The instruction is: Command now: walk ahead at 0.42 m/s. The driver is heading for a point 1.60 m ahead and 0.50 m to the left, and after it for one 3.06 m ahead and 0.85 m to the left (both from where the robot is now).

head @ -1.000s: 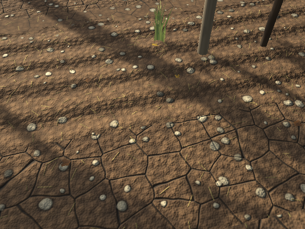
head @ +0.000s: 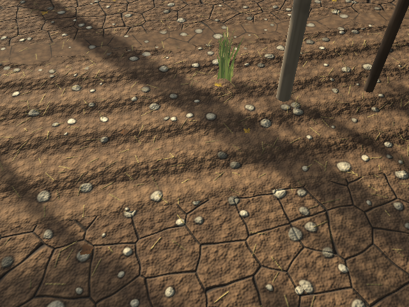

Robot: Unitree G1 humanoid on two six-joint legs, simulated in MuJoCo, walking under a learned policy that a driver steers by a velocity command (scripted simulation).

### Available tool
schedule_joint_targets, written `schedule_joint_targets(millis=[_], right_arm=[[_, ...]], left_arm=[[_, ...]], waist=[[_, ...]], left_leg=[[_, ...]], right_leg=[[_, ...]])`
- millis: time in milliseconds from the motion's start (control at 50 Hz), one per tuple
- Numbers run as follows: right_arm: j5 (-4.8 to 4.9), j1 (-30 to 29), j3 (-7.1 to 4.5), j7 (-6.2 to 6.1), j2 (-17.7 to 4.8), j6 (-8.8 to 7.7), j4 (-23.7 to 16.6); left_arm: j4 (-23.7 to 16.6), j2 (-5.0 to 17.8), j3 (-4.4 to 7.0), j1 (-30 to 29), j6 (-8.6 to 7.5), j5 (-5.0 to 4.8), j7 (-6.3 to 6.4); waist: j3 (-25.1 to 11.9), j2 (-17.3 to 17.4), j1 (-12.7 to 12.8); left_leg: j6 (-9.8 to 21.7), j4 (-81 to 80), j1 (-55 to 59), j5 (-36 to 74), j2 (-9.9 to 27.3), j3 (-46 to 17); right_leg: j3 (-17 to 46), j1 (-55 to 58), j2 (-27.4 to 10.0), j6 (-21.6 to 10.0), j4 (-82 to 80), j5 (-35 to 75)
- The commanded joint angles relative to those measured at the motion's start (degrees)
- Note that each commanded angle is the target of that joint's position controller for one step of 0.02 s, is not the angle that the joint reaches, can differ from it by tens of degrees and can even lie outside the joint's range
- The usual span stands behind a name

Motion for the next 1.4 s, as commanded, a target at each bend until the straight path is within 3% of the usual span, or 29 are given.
schedule_joint_targets(millis=[20,80,180,220,260,280,300,320,380,420,480,520,580,660,680,700,760,800,840,900,960,1120,1200,1220,1240,1260,1280,1320,1400], right_arm=[[0.51,-5.47,0.12,0.64,-1.64,0.47,-4.47],[-0.76,2.96,0.19,1.84,-1.32,0.4,-3.0],[-0.23,2.38,-2.26,-0.36,-5.8,-0.97,-6.06],[3.05,6.06,-3.42,-0.87,-6.88,-1.62,-5.07],[0.28,25.74,-3.15,-1.5,-8.5,-1.62,-0.36],[-2.02,29.92,-4.07,-0.8,-9.11,-3.04,2.48],[-0.84,19.5,-4.08,-0.02,-8.92,-3.91,1.15],[0.53,12.51,-2.9,0.34,-4.06,-3.34,-0.38],[1.03,8.11,0.31,-1.39,4.56,-2.53,-1.6],[1.38,11.98,-0.14,-1.5,1.23,-2.98,0.53],[-2.0,15.92,0.43,-2.1,0.8,-3.15,2.58],[0.49,26.92,1.49,-3.75,1.58,-3.65,4.77],[0.0,24.52,2.69,-1.48,0.51,-2.35,2.99],[2.25,24.72,2.06,-0.76,-3.48,-2.49,2.54],[8.61,19.24,-1.35,-3.73,-6.8,-0.32,1.75],[7.72,20.65,-1.41,-4.75,-6.74,1.12,2.94],[7.89,26.18,-0.55,-3.47,3.23,0.31,6.21],[11.32,22.36,-0.62,-3.91,1.06,-1.42,-1.75],[10.78,11.37,-1.57,-6.18,-1.06,-0.4,-6.25],[7.51,8.83,-1.33,-5.55,4.12,2.68,-7.0],[6.1,3.45,-2.52,-4.67,0.13,2.1,-10.32],[6.41,-16.48,-1.54,-0.02,-0.62,2.08,-18.82],[6.19,-7.84,-4.14,1.07,-5.95,2.06,-18.54],[6.47,3.21,-6.41,0.14,-10.65,2.27,-15.71],[6.63,8.04,-8.15,-0.62,-19.6,2.11,-14.68],[5.87,15.63,-7.4,-1.22,-18.02,2.25,-14.63],[4.51,14.7,-6.55,-1.71,-14.78,2.08,-13.59],[5.51,1.71,-5.41,-1.87,-10.56,1.38,-16.14],[5.69,-3.09,-5.1,-1.65,-9.39,0.17,-17.42]], left_arm=[[-3.85,6.01,0.19,-2.26,-1.45,0.36,-0.88],[-3.08,8.07,0.58,0.92,-1.19,3.48,-2.95],[-4.38,7.81,0.89,2.54,-0.77,1.92,-1.37],[-3.72,12.29,2.99,3.52,-0.39,-0.61,-3.05],[-3.26,0.37,0.78,13.05,-0.73,0.5,-4.0],[-11.18,2.45,1.7,-0.41,-1.81,-2.26,-4.21],[-14.18,6.64,2.94,-9.23,-1.8,-3.04,-2.68],[-14.53,6.61,2.71,-9.55,-1.19,-1.63,-1.54],[-13.02,1.45,0.96,-6.05,1.38,1.67,-1.08],[-15.13,2.21,0.72,-9.55,1.74,1.25,-2.09],[-16.44,3.16,-0.09,-11.2,0.9,1.61,-4.28],[-19.12,5.08,0.28,-20.81,1.15,2.3,-3.17],[-20.12,4.13,-0.87,-22.09,2.43,1.69,-2.56],[-22.33,7.18,-1.14,-28.11,3.92,1.57,-2.55],[-22.48,10.63,1.77,-31.47,2.55,-11.75,-2.06],[-20.04,11.34,2.09,-25.65,1.49,-12.4,-2.06],[-6.82,10.36,2.68,10.51,1.99,-5.26,-2.13],[-7.24,18.18,5.64,9.93,2.48,-6.04,-1.06],[-8.56,10.78,3.29,-3.02,2.31,-4.56,-0.32],[-8.57,5.12,1.35,-13.29,0.45,-4.2,0.47],[-8.01,8.67,2.2,-11.25,0.36,-2.62,3.03],[-7.1,12.17,5.08,-2.6,2.39,-5.57,4.08],[-8.91,16.4,6.12,-4.22,3.61,-5.17,3.78],[-9.94,15.72,5.82,-4.25,3.19,-4.73,3.71],[-13.86,7.94,3.15,-1.08,1.07,-2.85,2.45],[-15.54,10.05,3.2,-7.0,-2.41,-4.73,1.12],[-17.13,12.68,4.36,-13.15,-3.72,-7.03,0.72],[-17.02,12.14,4.52,-15.46,-3.37,-5.02,2.11],[-18.5,10.86,5.51,-13.79,0.66,-3.9,2.7]], waist=[[4.45,-3.38,-1.81],[3.09,-5.47,-5.45],[2.54,-5.36,-6.53],[-0.72,-3.37,-7.77],[-17.41,11.26,-10.06],[-3.62,7.62,-14.29],[4.5,0.79,-10.34],[1.12,-5.45,-7.81],[5.28,-2.48,-3.51],[0.97,0.51,-4.34],[0.47,-0.56,-5.56],[0.94,-0.03,-11.31],[3.24,1.99,-9.61],[8.41,-1.32,-10.52],[9.2,-3.37,-10.43],[4.42,-4.11,-8.18],[-16.7,-12.17,4.24],[-23.34,-20.12,4.59],[-11.93,-1.72,-0.82],[2.96,-4.92,-7.17],[1.43,-8.0,-6.82],[2.11,-1.17,-0.94],[-6.75,-4.95,-7.61],[-12.4,-3.43,-12.3],[-19.43,12.11,-8.7],[-29.67,10.17,-12.26],[-22.83,7.74,-12.94],[-11.49,-0.96,-6.37],[-8.35,-1.12,-0.33]], left_leg=[[-2.96,-12.52,6.0,11.59,-0.71,4.11],[-4.79,0.25,16.39,19.4,-1.76,3.17],[-3.17,-6.65,13.46,-0.86,-4.09,6.41],[-1.52,-25.95,28.8,-3.92,-7.62,8.42],[23.11,-26.92,55.65,38.16,12.96,-25.25],[22.14,-35.92,45.32,19.92,16.61,-38.57],[19.3,-36.23,36.16,14.8,17.43,-32.12],[17.44,-36.16,29.2,12.27,15.0,-25.03],[12.17,-40.37,10.82,3.17,7.3,-11.61],[10.07,-38.31,8.17,1.44,2.75,-5.48],[8.13,-30.16,9.71,-0.7,1.78,-5.63],[9.28,-22.9,26.43,-3.44,3.63,-9.69],[7.75,-22.89,0.97,-15.79,0.68,-5.33],[7.08,-17.04,12.89,-16.17,4.57,-12.91],[4.49,-9.83,19.15,-1.73,3.32,-12.51],[3.0,0.81,24.56,9.27,2.1,-10.36],[-3.41,53.48,-12.8,-40.45,-11.06,-5.39],[-4.3,58.65,-31.0,-28.49,-4.68,-6.29],[-4.26,49.59,-30.48,-7.79,-0.57,-1.24],[-3.67,32.04,-20.87,-0.35,2.31,-6.24],[-6.32,8.98,-12.37,8.86,1.87,-4.35],[-0.91,-14.98,-15.44,9.95,-0.44,2.14],[2.91,-22.51,8.62,0.94,-9.6,10.98],[5.76,-23.54,28.72,6.14,-8.52,5.47],[16.14,-27.28,53.14,3.4,8.15,-27.21],[19.63,-39.08,61.87,-1.2,14.11,-47.37],[16.5,-39.36,60.81,1.62,12.34,-39.67],[12.41,-39.35,38.2,13.91,7.47,-25.01],[11.02,-43.67,16.4,21.42,2.9,-15.71]], right_leg=[[6.53,-17.66,-11.71,-8.35,-12.33,9.41],[5.11,-25.61,-13.41,-8.22,-6.9,16.66],[7.1,-8.86,-16.67,-7.4,8.66,37.41],[6.19,-12.96,-11.9,-8.13,26.92,37.81],[5.7,-38.41,1.72,1.41,73.44,-24.07],[14.1,-55.02,0.63,0.26,77.5,-20.01],[14.26,-57.96,-5.4,0.61,75.11,-13.36],[12.91,-51.52,-7.86,0.79,70.18,-8.71],[11.34,-42.78,-12.66,1.08,51.64,1.98],[5.96,-37.23,-11.96,2.6,42.03,9.23],[10.71,-40.12,-13.59,3.58,39.29,30.76],[8.44,-55.92,-13.26,4.37,26.94,37.23],[1.46,-27.77,-11.6,3.03,19.2,43.19],[5.79,-28.38,-14.2,3.78,7.28,32.95],[9.86,-30.87,-11.88,3.99,2.01,25.96],[8.56,-25.91,-11.73,3.36,-3.21,31.31],[7.32,30.45,-20.56,0.56,21.94,64.57],[27.48,32.63,-33.36,-10.78,16.47,27.5],[31.25,7.11,-32.48,-10.53,-0.74,-9.18],[15.18,-22.59,-25.9,-3.43,-1.09,7.41],[5.52,-23.69,-20.87,-3.76,-4.22,12.39],[-2.07,0.17,-24.01,-1.46,-2.57,20.68],[-9.1,1.21,-20.76,1.54,19.72,52.11],[-9.5,-11.45,-19.05,3.87,35.32,46.2],[-7.06,-39.33,-8.62,7.73,60.91,-3.21],[7.18,-48.63,-3.49,7.21,69.36,-17.95],[9.45,-56.73,-6.2,5.69,68.64,-14.37],[8.52,-49.8,-10.57,5.21,57.35,-7.62],[7.38,-34.42,-11.37,6.4,43.9,-2.33]])
Velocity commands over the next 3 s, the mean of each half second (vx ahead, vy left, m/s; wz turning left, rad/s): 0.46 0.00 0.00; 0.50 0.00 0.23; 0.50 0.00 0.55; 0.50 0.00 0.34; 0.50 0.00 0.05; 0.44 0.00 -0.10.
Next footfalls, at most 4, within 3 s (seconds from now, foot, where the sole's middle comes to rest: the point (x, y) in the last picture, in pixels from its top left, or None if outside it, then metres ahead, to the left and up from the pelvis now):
0.20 left None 0.18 0.13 -0.78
0.74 right None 0.53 -0.15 -0.96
1.22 left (184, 254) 0.79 0.15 -0.96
1.70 right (204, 192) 1.10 0.09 -0.96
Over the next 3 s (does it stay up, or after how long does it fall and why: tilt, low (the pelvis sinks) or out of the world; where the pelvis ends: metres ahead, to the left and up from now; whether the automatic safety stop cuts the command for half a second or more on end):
stays up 1.47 0.46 -0.18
